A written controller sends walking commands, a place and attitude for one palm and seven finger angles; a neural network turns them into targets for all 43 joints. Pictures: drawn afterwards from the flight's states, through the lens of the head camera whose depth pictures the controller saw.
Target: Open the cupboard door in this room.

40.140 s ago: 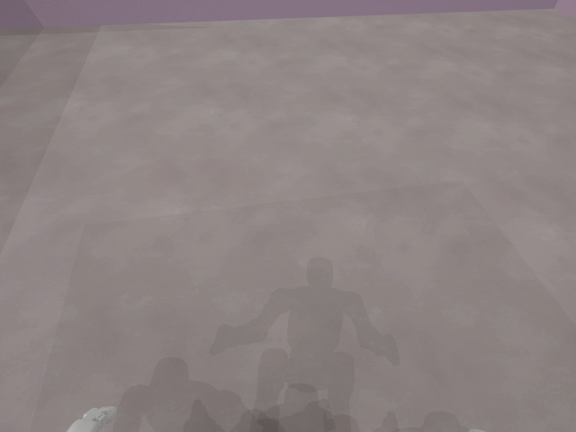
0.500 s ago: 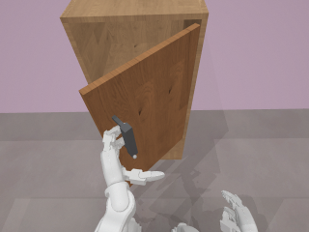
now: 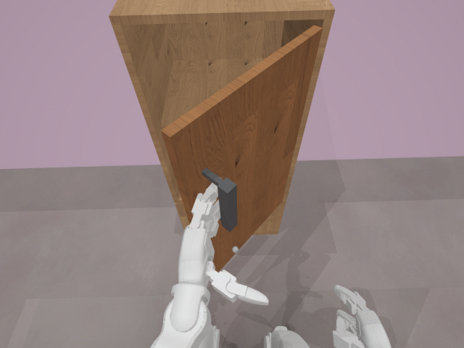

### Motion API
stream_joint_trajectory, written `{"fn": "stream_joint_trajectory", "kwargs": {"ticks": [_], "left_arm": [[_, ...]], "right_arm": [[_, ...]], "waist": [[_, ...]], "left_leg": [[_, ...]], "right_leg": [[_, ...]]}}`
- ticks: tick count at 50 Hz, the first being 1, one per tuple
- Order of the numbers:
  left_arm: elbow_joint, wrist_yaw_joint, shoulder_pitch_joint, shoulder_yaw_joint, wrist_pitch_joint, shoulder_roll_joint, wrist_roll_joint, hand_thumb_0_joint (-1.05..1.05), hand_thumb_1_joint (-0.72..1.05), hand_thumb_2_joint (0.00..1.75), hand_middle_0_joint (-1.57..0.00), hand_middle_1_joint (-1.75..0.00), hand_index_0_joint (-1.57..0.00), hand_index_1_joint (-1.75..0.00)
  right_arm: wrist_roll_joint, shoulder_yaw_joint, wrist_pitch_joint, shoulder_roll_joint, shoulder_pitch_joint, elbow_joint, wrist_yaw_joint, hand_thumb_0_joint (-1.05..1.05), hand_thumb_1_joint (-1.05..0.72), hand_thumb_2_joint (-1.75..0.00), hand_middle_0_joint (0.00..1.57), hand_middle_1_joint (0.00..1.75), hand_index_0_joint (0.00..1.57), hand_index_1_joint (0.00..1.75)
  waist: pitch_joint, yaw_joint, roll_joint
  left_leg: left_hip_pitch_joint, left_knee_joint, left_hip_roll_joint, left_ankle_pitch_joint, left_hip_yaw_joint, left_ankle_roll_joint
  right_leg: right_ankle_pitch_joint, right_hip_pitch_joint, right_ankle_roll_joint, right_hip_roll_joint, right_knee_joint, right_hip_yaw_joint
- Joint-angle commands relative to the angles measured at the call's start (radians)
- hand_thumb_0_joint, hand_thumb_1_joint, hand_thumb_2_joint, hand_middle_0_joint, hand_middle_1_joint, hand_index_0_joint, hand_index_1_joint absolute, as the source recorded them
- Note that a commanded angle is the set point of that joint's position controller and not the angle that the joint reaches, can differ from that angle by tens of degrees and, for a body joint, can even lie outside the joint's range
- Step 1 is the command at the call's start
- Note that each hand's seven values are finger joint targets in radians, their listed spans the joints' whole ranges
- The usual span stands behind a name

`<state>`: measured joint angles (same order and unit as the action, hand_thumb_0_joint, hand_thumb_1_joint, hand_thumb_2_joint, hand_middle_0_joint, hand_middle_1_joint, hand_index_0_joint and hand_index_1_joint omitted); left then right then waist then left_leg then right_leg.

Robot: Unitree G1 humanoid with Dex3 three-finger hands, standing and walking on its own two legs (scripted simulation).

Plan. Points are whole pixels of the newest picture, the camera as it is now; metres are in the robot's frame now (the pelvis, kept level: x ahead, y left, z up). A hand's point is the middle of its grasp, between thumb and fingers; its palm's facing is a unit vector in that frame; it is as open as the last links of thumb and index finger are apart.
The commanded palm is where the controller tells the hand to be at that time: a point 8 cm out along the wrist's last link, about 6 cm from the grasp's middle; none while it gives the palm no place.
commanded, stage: slide the hand sideways off the handle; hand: left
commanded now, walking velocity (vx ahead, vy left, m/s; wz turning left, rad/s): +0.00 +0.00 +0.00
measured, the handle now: (219, 200) +0.35 +0.04 +0.06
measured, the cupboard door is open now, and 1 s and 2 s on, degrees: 47 47 47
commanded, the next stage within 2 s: draw the hand back to the body in 0.90 s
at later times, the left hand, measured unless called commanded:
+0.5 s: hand (209, 270) +0.23 +0.05 +0.06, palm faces +0.00 -1.00 +0.04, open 16.2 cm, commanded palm +0.20 +0.09 +0.05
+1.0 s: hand (189, 291) +0.20 +0.07 +0.06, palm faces +0.05 -1.00 +0.03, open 16.4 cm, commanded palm +0.17 +0.12 +0.05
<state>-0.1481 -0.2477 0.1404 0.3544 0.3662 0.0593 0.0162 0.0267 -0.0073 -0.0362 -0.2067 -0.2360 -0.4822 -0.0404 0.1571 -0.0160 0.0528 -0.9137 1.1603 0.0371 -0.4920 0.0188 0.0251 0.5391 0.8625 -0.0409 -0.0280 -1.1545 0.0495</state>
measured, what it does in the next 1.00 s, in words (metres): stands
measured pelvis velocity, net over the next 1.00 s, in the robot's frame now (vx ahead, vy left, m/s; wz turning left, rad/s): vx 0.02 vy -0.01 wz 0.01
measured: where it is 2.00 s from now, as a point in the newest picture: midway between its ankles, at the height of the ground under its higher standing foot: outside the picture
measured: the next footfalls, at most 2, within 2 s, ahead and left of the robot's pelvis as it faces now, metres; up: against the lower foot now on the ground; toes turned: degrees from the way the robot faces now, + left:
none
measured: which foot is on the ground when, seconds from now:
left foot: down 0.00-1.00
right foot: down 0.00-1.00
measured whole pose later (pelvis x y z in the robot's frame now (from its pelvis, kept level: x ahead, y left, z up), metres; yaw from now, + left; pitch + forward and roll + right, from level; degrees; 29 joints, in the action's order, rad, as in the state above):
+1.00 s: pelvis +0.02 -0.01 -0.01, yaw +0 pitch +16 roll -1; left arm 0.25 -0.11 0.62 0.25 0.41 -0.06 -0.01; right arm 0.02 -0.02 -0.04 -0.21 -0.25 -0.38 -0.01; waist 0.18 0.01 0.04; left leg -0.96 1.23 0.03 -0.55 0.04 0.01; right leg 0.60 0.90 -0.06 -0.04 -1.22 0.07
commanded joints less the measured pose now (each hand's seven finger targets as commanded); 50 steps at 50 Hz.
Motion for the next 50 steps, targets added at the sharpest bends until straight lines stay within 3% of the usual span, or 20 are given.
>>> {"fn": "stream_joint_trajectory", "kwargs": {"ticks": [1, 3, 5, 7, 9, 15, 17, 23, 31, 35, 38, 43, 47, 50], "left_arm": [[0.234, -0.095, -0.161, 0.008, 0.042, 0.067, 0.101, 0.0, -0.5, 0.3, -0.15, -0.3, -0.15, -0.3], [0.249, -0.108, -0.113, 0.022, 0.04, 0.075, 0.118, 0.0, -0.5, 0.3, -0.15, -0.3, -0.15, -0.3], [0.265, -0.101, -0.102, 0.043, 0.036, 0.096, 0.094, 0.0, -0.5, 0.3, -0.15, -0.3, -0.15, -0.3], [0.282, -0.082, -0.065, 0.049, 0.028, 0.09, 0.08, 0.0, -0.5, 0.3, -0.15, -0.3, -0.15, -0.3], [0.328, -0.076, -0.036, 0.055, 0.025, 0.083, 0.087, 0.0, -0.5, 0.3, -0.15, -0.3, -0.15, -0.3], [0.359, -0.071, 0.049, 0.095, 0.014, 0.101, 0.095, 0.0, -0.5, 0.3, -0.15, -0.3, -0.15, -0.3], [0.377, -0.064, 0.073, 0.076, 0.018, 0.076, 0.091, 0.0, -0.5, 0.3, -0.15, -0.3, -0.15, -0.3], [0.45, -0.032, 0.204, 0.048, 0.044, 0.029, 0.077, 0.0, -0.5, 0.3, -0.15, -0.3, -0.15, -0.3], [0.519, 0.021, 0.306, 0.029, 0.07, -0.024, 0.085, 0.0, -0.5, 0.3, -0.15, -0.3, -0.15, -0.3], [0.568, 0.059, 0.358, 0.001, 0.083, -0.058, 0.057, 0.0, -0.5, 0.3, -0.15, -0.3, -0.15, -0.3], [0.578, 0.083, 0.424, -0.042, 0.084, -0.091, 0.035, 0.0, -0.5, 0.3, -0.15, -0.3, -0.15, -0.3], [0.596, 0.121, 0.48, -0.106, 0.093, -0.131, -0.003, 0.0, -0.5, 0.3, -0.15, -0.3, -0.15, -0.3], [0.631, 0.155, 0.449, -0.061, 0.12, -0.1, -0.025, 0.0, -0.5, 0.3, -0.15, -0.3, -0.15, -0.3], [0.619, 0.17, 0.466, -0.079, 0.127, -0.122, -0.028, 0.0, -0.5, 0.3, -0.15, -0.3, -0.15, -0.3]], "right_arm": [[0.0, 0.034, -0.033, -0.088, 0.073, 0.189, -0.002, 0.0, -0.9, -0.9, 0.2, 0.3, 0.2, 0.3], [-0.003, 0.034, -0.026, -0.085, 0.074, 0.203, -0.008, 0.0, -0.9, -0.9, 0.2, 0.3, 0.2, 0.3], [-0.007, 0.03, -0.02, -0.085, 0.083, 0.21, -0.008, 0.0, -0.9, -0.9, 0.2, 0.3, 0.2, 0.3], [-0.012, 0.028, -0.017, -0.087, 0.081, 0.218, -0.005, 0.0, -0.9, -0.9, 0.2, 0.3, 0.2, 0.3], [-0.013, 0.028, -0.012, -0.086, 0.082, 0.228, -0.004, 0.0, -0.9, -0.9, 0.2, 0.3, 0.2, 0.3], [-0.018, 0.02, -0.012, -0.084, 0.081, 0.241, -0.009, 0.0, -0.9, -0.9, 0.2, 0.3, 0.2, 0.3], [-0.017, 0.019, -0.014, -0.084, 0.078, 0.243, -0.004, 0.0, -0.9, -0.9, 0.2, 0.3, 0.2, 0.3], [-0.012, 0.016, -0.021, -0.08, 0.072, 0.254, 0.001, 0.0, -0.9, -0.9, 0.2, 0.3, 0.2, 0.3], [-0.007, 0.019, -0.028, -0.083, 0.063, 0.263, 0.009, 0.0, -0.9, -0.9, 0.2, 0.3, 0.2, 0.3], [-0.007, 0.019, -0.038, -0.084, 0.06, 0.269, 0.016, 0.0, -0.9, -0.9, 0.2, 0.3, 0.2, 0.3], [-0.01, 0.022, -0.041, -0.086, 0.051, 0.275, 0.022, 0.0, -0.9, -0.9, 0.2, 0.3, 0.2, 0.3], [-0.012, 0.024, -0.046, -0.086, 0.054, 0.277, 0.032, 0.0, -0.9, -0.9, 0.2, 0.3, 0.2, 0.3], [-0.014, 0.022, -0.066, -0.09, 0.048, 0.275, 0.035, 0.0, -0.9, -0.9, 0.2, 0.3, 0.2, 0.3], [-0.013, 0.027, -0.075, -0.095, 0.041, 0.27, 0.04, 0.0, -0.9, -0.9, 0.2, 0.3, 0.2, 0.3]], "waist": [[0.23, -0.009, -0.128], [0.243, 0.003, -0.108], [0.221, -0.008, -0.101], [0.211, -0.006, -0.111], [0.223, 0.002, -0.076], [0.163, -0.014, -0.075], [0.154, -0.01, -0.096], [0.186, 0.009, -0.061], [0.185, -0.002, -0.081], [0.209, 0.003, -0.074], [0.219, 0.012, -0.109], [0.194, 0.018, -0.118], [0.178, -0.012, -0.088], [0.182, -0.013, -0.093]], "left_leg": [[0.184, -0.156, -0.016, 0.109, 0.045, -0.002], [0.191, -0.163, -0.019, 0.108, 0.045, -0.004], [0.2, -0.174, -0.02, 0.091, 0.046, -0.003], [0.204, -0.186, -0.022, 0.084, 0.049, -0.003], [0.227, -0.195, -0.028, 0.109, 0.057, -0.009], [0.215, -0.202, -0.031, 0.085, 0.072, -0.01], [0.204, -0.201, -0.028, 0.079, 0.07, -0.009], [0.198, -0.179, -0.022, 0.136, 0.058, -0.013], [0.159, -0.136, -0.017, 0.15, 0.049, -0.006], [0.142, -0.117, -0.011, 0.157, 0.041, -0.002], [0.129, -0.106, -0.011, 0.182, 0.039, 0.0], [0.077, -0.088, -0.005, 0.149, 0.03, 0.001], [0.072, -0.066, -0.004, 0.137, 0.032, 0.004], [0.056, -0.049, -0.007, 0.126, 0.032, 0.005]], "right_leg": [[-0.136, -0.059, -0.006, 0.02, 0.181, -0.014], [-0.131, -0.067, -0.011, 0.017, 0.18, -0.011], [-0.124, -0.071, -0.01, 0.015, 0.197, -0.01], [-0.12, -0.086, -0.01, 0.011, 0.206, -0.009], [-0.14, -0.084, -0.014, 0.01, 0.188, -0.003], [-0.123, -0.061, -0.011, 0.008, 0.189, 0.007], [-0.119, -0.071, -0.012, 0.007, 0.195, 0.005], [-0.173, -0.09, -0.014, 0.005, 0.174, -0.003], [-0.211, -0.077, -0.007, 0.008, 0.152, -0.015], [-0.236, -0.094, -0.003, 0.01, 0.147, -0.028], [-0.274, -0.119, -0.001, 0.008, 0.143, -0.034], [-0.263, -0.132, 0.007, 0.012, 0.154, -0.057], [-0.263, -0.09, 0.015, 0.019, 0.151, -0.059], [-0.246, -0.077, 0.017, 0.02, 0.147, -0.066]]}}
